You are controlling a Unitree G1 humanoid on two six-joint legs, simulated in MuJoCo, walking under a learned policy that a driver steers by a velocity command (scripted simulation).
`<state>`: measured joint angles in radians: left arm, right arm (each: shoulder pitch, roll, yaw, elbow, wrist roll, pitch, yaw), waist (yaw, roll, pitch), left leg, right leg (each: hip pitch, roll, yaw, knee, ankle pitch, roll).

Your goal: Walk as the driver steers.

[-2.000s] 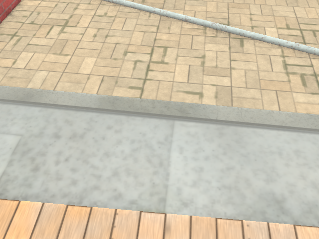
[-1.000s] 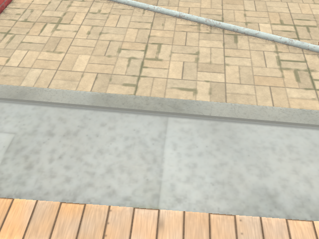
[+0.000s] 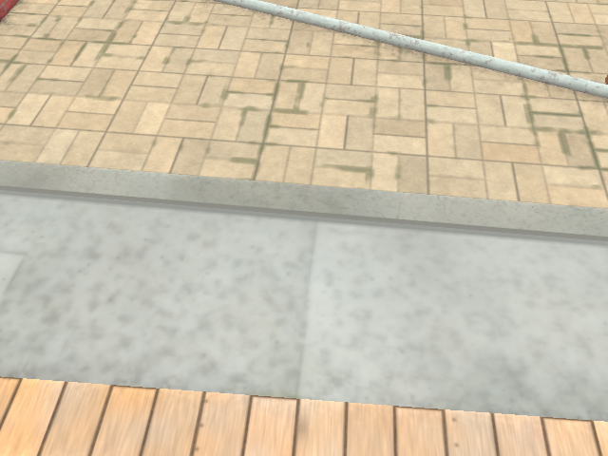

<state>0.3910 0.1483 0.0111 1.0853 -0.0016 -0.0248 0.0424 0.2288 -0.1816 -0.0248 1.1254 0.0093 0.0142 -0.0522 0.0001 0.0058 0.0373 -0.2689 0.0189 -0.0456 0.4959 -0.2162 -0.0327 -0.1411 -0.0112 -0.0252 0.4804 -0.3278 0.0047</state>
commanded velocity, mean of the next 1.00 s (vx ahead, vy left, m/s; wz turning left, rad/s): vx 0.23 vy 0.00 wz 0.00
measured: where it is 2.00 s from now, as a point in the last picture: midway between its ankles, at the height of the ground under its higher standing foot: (334, 344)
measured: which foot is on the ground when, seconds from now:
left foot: down 0.00-1.00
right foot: down 0.00-0.58, up 0.60-0.86, down 0.88-1.00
